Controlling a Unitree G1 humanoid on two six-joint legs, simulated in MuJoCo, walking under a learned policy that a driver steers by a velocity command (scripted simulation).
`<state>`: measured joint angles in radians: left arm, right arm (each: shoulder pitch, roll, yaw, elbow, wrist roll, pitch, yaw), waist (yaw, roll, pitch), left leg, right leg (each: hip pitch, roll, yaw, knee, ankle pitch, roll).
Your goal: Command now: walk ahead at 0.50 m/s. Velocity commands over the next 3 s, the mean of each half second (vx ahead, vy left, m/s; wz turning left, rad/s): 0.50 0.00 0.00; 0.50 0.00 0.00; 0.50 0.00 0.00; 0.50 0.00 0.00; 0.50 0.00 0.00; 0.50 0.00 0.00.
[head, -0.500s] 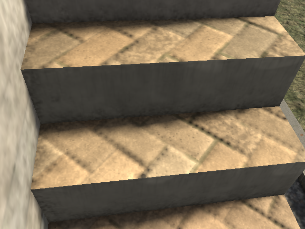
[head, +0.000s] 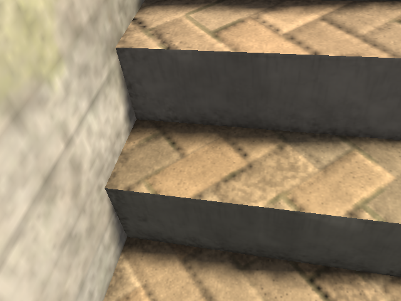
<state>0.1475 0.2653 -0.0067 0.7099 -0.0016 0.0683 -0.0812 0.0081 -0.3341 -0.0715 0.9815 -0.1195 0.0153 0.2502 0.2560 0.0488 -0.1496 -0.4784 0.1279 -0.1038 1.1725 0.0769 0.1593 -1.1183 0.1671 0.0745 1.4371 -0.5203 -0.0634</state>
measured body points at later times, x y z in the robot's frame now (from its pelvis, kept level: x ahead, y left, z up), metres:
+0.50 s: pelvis +0.18 -0.05 +0.17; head +0.18 -0.09 +0.62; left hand +0.17 +0.20 +0.05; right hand +0.26 -0.29 +0.01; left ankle +0.31 +0.13 -0.15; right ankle +0.13 -0.10 -0.58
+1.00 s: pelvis +0.36 -0.06 +0.36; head +0.35 -0.08 +0.81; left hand +0.55 +0.18 +0.28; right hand +0.37 -0.25 +0.19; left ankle +0.35 +0.05 -0.36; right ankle +0.38 -0.20 -0.08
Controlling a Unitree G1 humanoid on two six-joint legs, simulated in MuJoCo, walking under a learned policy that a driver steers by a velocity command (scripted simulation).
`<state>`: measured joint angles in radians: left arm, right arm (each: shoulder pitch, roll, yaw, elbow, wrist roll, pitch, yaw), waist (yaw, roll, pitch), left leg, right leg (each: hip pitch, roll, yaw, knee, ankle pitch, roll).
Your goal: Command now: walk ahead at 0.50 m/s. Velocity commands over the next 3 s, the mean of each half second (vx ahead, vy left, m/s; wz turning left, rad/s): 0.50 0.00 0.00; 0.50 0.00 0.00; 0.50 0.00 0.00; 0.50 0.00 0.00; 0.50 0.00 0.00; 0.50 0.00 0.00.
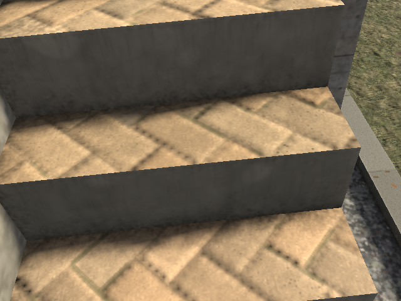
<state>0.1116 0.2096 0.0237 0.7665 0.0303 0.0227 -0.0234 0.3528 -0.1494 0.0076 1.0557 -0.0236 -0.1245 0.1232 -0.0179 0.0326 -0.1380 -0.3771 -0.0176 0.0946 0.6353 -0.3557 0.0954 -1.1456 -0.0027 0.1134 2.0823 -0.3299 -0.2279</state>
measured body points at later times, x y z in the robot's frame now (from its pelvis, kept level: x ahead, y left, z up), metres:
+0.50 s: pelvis +0.22 -0.09 +0.21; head +0.17 -0.10 +0.66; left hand +0.17 +0.15 +0.07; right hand +0.44 -0.30 +0.16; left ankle +0.26 +0.06 -0.13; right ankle +0.17 -0.18 -0.51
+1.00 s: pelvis +0.34 -0.04 +0.38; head +0.32 -0.04 +0.83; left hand +0.51 +0.18 +0.29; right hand +0.42 -0.30 +0.25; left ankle +0.45 +0.02 -0.28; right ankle +0.38 -0.19 -0.14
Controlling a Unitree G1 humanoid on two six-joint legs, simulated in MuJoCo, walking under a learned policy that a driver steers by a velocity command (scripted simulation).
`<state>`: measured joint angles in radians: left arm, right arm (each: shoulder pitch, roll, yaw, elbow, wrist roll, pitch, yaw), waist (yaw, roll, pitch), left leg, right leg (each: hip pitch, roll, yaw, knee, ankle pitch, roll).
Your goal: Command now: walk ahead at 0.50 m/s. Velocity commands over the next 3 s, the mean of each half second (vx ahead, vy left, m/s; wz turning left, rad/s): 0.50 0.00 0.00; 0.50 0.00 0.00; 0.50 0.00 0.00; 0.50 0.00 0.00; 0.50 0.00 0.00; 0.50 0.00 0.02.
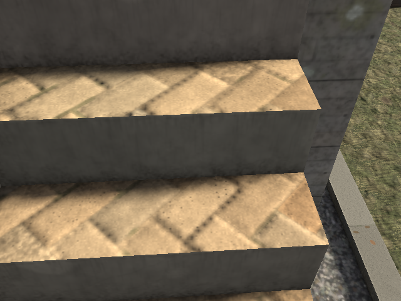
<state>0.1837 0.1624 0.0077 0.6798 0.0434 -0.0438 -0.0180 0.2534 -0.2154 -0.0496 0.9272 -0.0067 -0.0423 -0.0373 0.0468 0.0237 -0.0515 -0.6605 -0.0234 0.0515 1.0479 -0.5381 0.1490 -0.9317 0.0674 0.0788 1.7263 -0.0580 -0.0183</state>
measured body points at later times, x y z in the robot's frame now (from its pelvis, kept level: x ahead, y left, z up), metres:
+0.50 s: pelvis +0.07 +0.02 +0.05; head +0.03 +0.00 +0.50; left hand +0.07 +0.26 -0.07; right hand +0.24 -0.20 -0.05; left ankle +0.02 +0.15 -0.49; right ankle +0.07 -0.10 -0.67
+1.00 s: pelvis +0.20 +0.12 +0.09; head +0.22 +0.14 +0.54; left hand +0.52 +0.29 +0.08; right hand +0.04 -0.02 -0.04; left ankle +0.08 +0.18 -0.66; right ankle +0.32 +0.02 -0.45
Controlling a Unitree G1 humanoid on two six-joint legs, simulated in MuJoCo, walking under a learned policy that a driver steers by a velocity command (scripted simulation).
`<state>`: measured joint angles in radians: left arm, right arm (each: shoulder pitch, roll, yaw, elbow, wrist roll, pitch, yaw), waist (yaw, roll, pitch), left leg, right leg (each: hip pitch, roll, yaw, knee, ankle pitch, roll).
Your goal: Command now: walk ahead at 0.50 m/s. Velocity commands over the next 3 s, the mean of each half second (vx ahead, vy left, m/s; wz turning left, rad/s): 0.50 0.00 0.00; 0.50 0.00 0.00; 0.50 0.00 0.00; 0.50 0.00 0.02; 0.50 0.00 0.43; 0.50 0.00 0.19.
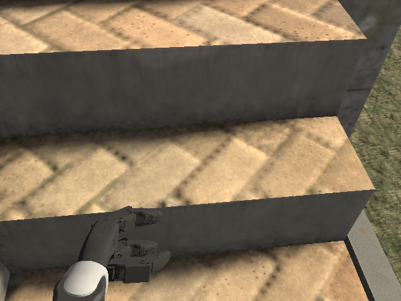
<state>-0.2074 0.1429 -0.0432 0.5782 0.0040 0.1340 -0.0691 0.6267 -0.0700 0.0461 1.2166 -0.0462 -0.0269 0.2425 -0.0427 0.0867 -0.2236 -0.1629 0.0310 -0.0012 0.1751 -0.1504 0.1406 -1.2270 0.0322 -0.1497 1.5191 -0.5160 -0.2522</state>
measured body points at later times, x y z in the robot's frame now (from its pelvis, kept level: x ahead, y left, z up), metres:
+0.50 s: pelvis +0.22 +0.10 +0.26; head +0.24 +0.13 +0.71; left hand +0.24 +0.36 +0.10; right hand +0.42 -0.12 +0.19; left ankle +0.31 +0.23 -0.33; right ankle +0.11 -0.08 -0.38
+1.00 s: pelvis +0.47 +0.06 +0.46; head +0.48 +0.07 +0.91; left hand +0.76 +0.23 +0.43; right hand +0.39 -0.15 +0.31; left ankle +0.34 +0.22 -0.27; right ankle +0.53 -0.03 -0.14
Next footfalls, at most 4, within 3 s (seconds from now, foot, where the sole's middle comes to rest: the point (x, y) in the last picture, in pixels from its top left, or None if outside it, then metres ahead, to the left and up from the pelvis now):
0.40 left None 0.35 0.23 -0.37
0.96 right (227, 187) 0.54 -0.04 -0.16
1.44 left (139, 25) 0.80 0.14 0.06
1.88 right None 1.08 -0.15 0.27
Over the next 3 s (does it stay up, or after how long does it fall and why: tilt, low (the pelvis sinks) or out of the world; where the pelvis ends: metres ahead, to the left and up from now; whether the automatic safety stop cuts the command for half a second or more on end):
stays up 1.36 0.15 1.36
